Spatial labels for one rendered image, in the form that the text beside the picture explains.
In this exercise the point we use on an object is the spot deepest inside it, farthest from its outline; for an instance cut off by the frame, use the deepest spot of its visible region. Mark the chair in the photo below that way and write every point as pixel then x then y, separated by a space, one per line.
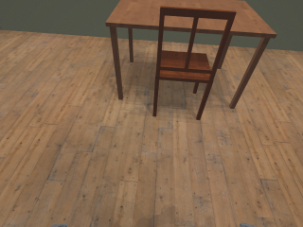
pixel 189 66

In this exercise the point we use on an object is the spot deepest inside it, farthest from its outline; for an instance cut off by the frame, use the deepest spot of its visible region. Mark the table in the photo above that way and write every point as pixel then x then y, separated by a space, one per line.
pixel 145 14

